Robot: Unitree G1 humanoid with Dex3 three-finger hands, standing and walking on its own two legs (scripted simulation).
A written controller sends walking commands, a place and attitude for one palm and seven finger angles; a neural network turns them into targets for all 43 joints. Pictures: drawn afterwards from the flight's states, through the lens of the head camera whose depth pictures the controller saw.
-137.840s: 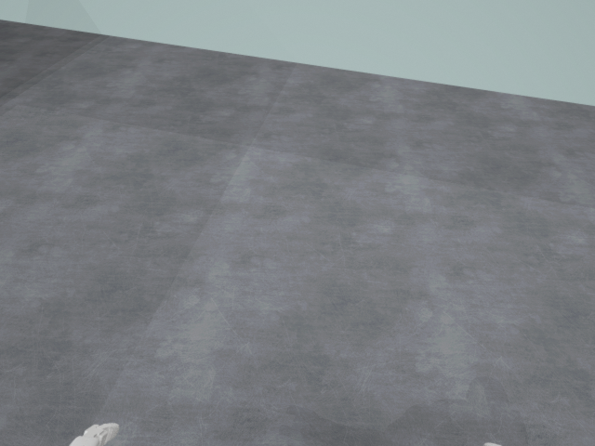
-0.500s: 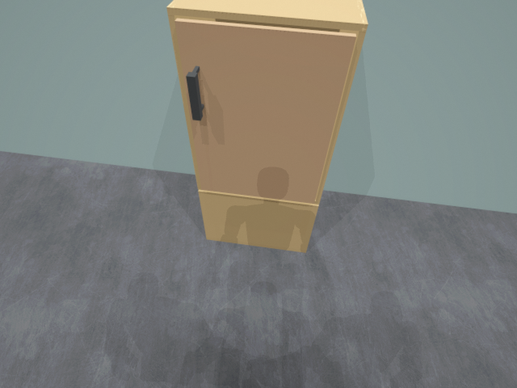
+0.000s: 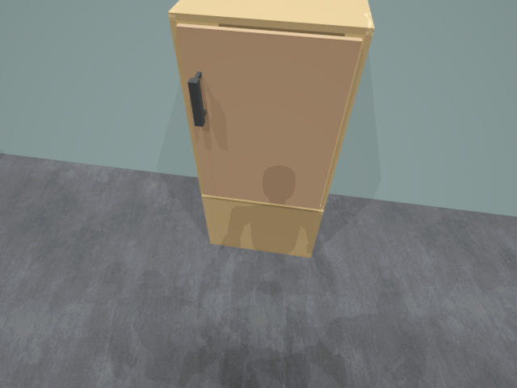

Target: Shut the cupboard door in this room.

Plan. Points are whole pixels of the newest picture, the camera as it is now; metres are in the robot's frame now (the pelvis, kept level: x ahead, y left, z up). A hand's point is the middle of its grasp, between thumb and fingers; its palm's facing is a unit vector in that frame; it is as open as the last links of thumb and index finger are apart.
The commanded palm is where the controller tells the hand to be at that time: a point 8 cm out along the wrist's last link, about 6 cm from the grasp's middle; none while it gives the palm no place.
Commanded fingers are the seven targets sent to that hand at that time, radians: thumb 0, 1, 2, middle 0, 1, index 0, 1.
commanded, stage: stand and wait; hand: left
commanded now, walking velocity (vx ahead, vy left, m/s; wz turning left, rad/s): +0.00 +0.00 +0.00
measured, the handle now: (199, 99) +0.78 +0.20 +0.02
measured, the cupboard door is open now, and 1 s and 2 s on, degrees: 0 0 0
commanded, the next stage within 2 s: none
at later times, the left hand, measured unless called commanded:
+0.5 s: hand out of the picture +0.04 +0.21 -0.17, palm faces +0.01 -0.97 -0.26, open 7.4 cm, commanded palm none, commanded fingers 0.00 0.90 0.90 -0.20 -0.30 -0.20 -0.30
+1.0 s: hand out of the picture +0.02 +0.20 -0.17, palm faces +0.01 -0.97 -0.24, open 7.4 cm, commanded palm none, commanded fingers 0.00 0.90 0.90 -0.20 -0.30 -0.20 -0.30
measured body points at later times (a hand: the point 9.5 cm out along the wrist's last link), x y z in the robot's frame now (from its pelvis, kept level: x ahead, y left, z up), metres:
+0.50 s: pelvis +0.01 +0.00 +0.00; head +0.01 +0.00 +0.45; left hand +0.04 +0.26 -0.15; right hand +0.04 -0.26 -0.15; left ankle +0.00 +0.10 -0.75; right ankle -0.02 -0.11 -0.75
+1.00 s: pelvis +0.00 +0.00 +0.00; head +0.01 +0.00 +0.45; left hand +0.02 +0.25 -0.15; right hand +0.03 -0.26 -0.15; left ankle +0.00 +0.10 -0.75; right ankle -0.02 -0.11 -0.75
